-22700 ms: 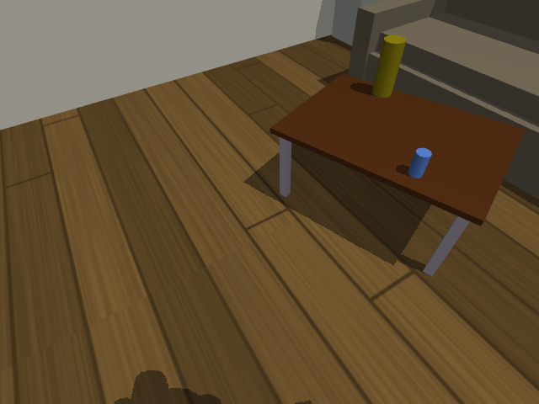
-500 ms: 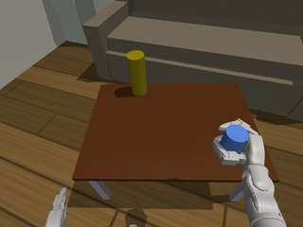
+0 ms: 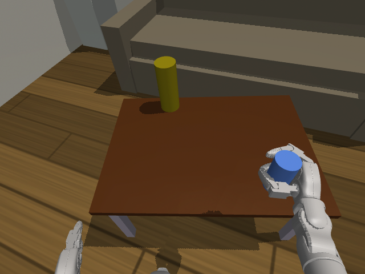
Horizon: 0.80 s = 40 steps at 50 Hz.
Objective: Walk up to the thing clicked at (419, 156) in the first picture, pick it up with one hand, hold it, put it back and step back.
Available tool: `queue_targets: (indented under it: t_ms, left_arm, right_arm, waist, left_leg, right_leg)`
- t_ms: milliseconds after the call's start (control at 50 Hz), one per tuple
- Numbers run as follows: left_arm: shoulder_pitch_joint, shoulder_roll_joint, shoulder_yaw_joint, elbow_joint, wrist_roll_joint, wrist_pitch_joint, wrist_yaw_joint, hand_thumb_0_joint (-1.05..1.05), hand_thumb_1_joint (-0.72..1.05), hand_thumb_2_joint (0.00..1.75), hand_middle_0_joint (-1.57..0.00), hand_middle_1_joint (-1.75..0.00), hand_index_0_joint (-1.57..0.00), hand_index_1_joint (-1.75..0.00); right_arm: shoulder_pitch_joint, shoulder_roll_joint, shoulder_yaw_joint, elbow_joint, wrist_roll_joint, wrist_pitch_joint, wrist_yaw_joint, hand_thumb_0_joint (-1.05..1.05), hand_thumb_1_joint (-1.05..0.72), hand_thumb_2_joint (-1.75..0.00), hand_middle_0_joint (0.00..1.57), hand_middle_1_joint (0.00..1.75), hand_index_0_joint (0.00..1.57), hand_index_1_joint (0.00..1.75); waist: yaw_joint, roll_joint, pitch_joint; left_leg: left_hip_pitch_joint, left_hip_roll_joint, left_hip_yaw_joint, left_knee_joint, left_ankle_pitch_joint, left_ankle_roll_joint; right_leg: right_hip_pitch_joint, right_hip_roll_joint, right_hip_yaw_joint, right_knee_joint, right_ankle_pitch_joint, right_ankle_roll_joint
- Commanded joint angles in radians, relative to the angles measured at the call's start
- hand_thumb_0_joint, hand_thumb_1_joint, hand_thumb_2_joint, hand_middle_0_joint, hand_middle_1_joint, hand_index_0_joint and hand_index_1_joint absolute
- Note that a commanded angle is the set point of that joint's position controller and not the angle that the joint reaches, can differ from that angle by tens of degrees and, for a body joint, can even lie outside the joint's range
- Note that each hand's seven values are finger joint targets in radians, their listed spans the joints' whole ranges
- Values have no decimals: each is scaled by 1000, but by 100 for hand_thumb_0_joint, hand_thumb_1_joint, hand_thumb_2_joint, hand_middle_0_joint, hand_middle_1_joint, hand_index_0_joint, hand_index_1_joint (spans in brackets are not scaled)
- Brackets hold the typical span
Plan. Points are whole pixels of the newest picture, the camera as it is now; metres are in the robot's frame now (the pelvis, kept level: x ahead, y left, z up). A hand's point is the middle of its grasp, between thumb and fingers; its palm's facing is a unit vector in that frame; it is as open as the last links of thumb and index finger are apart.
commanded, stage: crouch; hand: right
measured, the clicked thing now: (280, 173) +0.34 -0.18 +0.04
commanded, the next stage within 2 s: lower in 0.98 s
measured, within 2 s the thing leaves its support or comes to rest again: neither
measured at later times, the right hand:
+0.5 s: hand (267, 171) +0.41 -0.20 -0.07, palm faces +0.16 +0.99 +0.03, open 7.3 cm
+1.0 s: hand (264, 172) +0.43 -0.21 -0.12, palm faces +0.18 +0.98 +0.02, open 7.3 cm
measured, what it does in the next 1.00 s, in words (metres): lowers itself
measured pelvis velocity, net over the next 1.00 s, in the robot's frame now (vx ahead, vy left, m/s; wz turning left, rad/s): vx -0.01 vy -0.01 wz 0.01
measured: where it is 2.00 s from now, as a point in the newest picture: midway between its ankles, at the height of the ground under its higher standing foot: outside the picture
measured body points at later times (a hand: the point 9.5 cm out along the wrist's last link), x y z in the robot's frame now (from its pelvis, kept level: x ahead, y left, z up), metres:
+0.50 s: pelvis -0.01 -0.01 -0.06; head +0.11 -0.05 +0.37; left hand +0.14 +0.26 -0.05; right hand +0.39 -0.25 -0.07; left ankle +0.04 +0.14 -0.69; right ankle +0.01 -0.14 -0.69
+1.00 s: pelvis -0.01 -0.01 -0.09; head +0.13 -0.06 +0.33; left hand +0.14 +0.26 -0.05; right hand +0.42 -0.26 -0.12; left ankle +0.04 +0.14 -0.69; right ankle +0.01 -0.14 -0.69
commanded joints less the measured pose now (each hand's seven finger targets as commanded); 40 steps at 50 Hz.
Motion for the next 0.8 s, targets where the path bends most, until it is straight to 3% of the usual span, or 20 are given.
queue_targets:
  t_ms: [0,40,100,120,160,180,280,300,320,360,400,420,500,540,600,620,680,720,740,780]
  left_arm:
    - [8,104,49,-144,12,-61,5,0,-51,3,-4,-6,-6,-4]
    - [-38,183,119,-218,18,-74,13,0,-51,4,-4,-6,-6,-4]
    - [-9,110,52,-229,26,-79,0,0,-53,4,-5,-6,-6,-5]
    - [-20,143,86,-268,28,-86,5,0,-53,4,-5,-6,-6,-5]
    - [10,158,91,-279,36,-89,5,0,-53,4,-5,-6,-6,-5]
    - [33,130,54,-288,42,-90,-1,0,-53,4,-5,-6,-6,-5]
    - [44,141,52,-379,54,-90,-11,0,-53,5,-5,-6,-6,-5]
    - [64,165,74,-393,56,-89,-10,0,-52,4,-5,-6,-6,-5]
    - [60,192,99,-389,58,-84,-10,0,-52,4,-5,-6,-6,-5]
    - [102,150,63,-359,63,-80,-21,0,-52,4,-5,-6,-6,-5]
    - [52,200,107,-459,65,-85,-20,0,-51,4,-5,-6,-6,-5]
    - [78,179,80,-448,72,-79,-25,0,-52,4,-5,-6,-6,-5]
    - [102,214,122,-490,75,-65,-28,0,-52,4,-5,-6,-6,-5]
    - [120,175,81,-493,79,-63,-37,0,-51,4,-5,-6,-6,-5]
    - [116,222,137,-514,82,-55,-36,0,-51,4,-5,-6,-6,-5]
    - [122,218,131,-534,81,-54,-37,0,-51,4,-5,-6,-6,-5]
    - [126,178,94,-509,85,-53,-45,0,-51,4,-5,-6,-6,-5]
    - [117,222,139,-547,83,-52,-42,0,-51,4,-5,-6,-6,-5]
    - [115,226,133,-578,88,-52,-44,0,-51,4,-5,-6,-6,-5]
    - [152,202,122,-543,89,-47,-47,0,-51,4,-5,-6,-6,-5]
  right_arm:
    - [-361,-153,-58,-184,-2,-118,9,0,-46,-130,134,141,136,141]
    - [-399,-199,-104,-136,-2,-145,8,0,-44,-130,134,142,137,142]
    - [-457,-183,-91,-78,-10,-186,25,0,-44,-131,134,143,137,143]
    - [-486,-193,-108,-57,-10,-198,27,0,-43,-131,134,143,137,143]
    - [-528,-243,-141,-19,-15,-216,30,0,-43,-131,134,143,137,143]
    - [-539,-229,-130,-10,-20,-226,35,0,-41,-132,134,144,137,144]
    - [-594,-264,-161,77,-34,-264,52,0,-47,-134,137,146,140,146]
    - [-599,-293,-191,113,-37,-264,47,0,-45,-135,137,146,140,146]
    - [-602,-317,-212,124,-37,-268,46,0,-48,-133,137,145,139,145]
    - [-602,-287,-198,174,-40,-276,55,0,-50,-135,139,147,141,147]
    - [-635,-324,-227,152,-45,-292,52,0,-51,-135,140,147,142,147]
    - [-647,-315,-221,159,-49,-298,48,0,-52,-136,140,147,142,147]
    - [-646,-328,-239,215,-62,-301,47,0,-53,-133,139,145,141,145]
    - [-680,-317,-227,197,-67,-312,49,0,-50,-132,137,144,139,144]
    - [-675,-355,-254,213,-78,-314,46,0,-51,-130,136,141,137,141]
    - [-701,-348,-245,202,-79,-315,49,0,-52,-130,136,142,138,142]
    - [-702,-336,-246,230,-80,-317,52,0,-50,-131,136,142,137,142]
    - [-708,-390,-282,224,-86,-321,49,0,-52,-131,136,142,138,142]
    - [-719,-403,-280,198,-92,-324,48,0,-51,-131,136,143,138,143]
    - [-718,-367,-268,248,-89,-322,54,0,-53,-134,139,145,140,145]
  waist:
    - [12,-22,-209]
    - [33,4,-273]
    - [43,-11,-294]
    - [57,-8,-341]
    - [63,-30,-376]
    - [60,-51,-395]
    - [69,-114,-484]
    - [71,-112,-494]
    - [74,-100,-484]
    - [76,-137,-442]
    - [85,-133,-525]
    - [83,-142,-518]
    - [111,-138,-520]
    - [112,-161,-521]
    - [125,-189,-553]
    - [145,-179,-551]
    - [136,-198,-522]
    - [148,-214,-560]
    - [146,-237,-596]
    - [160,-222,-525]
  left_leg:
    - [84,-11,15,-94,128,18]
    - [75,-17,21,-58,166,18]
    - [35,-16,9,-21,148,17]
    - [27,-16,5,-10,149,16]
    - [20,-16,1,9,154,15]
    - [7,-18,4,28,170,17]
    - [-51,-26,18,103,185,27]
    - [-50,-26,22,109,182,27]
    - [-64,-31,28,117,171,27]
    - [-116,-32,32,141,156,32]
    - [-130,-38,43,175,172,36]
    - [-134,-41,47,183,169,37]
    - [-162,-46,57,212,179,39]
    - [-188,-46,57,228,167,42]
    - [-220,-48,59,254,179,45]
    - [-215,-47,58,248,179,45]
    - [-256,-46,58,265,155,48]
    - [-274,-48,66,281,148,50]
    - [-263,-49,64,281,158,51]
    - [-277,-48,64,280,136,51]
  right_leg:
    - [2,15,-36,-97,103,-40]
    - [-5,13,-26,-66,137,-39]
    - [-61,15,-25,-10,111,-42]
    - [-68,15,-22,7,109,-42]
    - [-95,16,-24,36,110,-41]
    - [-95,16,-22,49,129,-37]
    - [-133,13,-15,105,166,-28]
    - [-142,12,-13,113,165,-26]
    - [-167,11,-9,117,153,-29]
    - [-202,8,-12,135,150,-23]
    - [-184,2,3,156,189,-19]
    - [-194,2,0,161,186,-17]
    - [-219,-2,9,190,210,-16]
    - [-240,-4,11,201,200,-14]
    - [-221,-7,18,225,240,-11]
    - [-233,-8,16,234,220,-15]
    - [-275,-8,17,248,194,-14]
    - [-256,-11,28,253,202,-10]
    - [-235,-12,25,258,210,-11]
    - [-294,-7,21,265,165,-14]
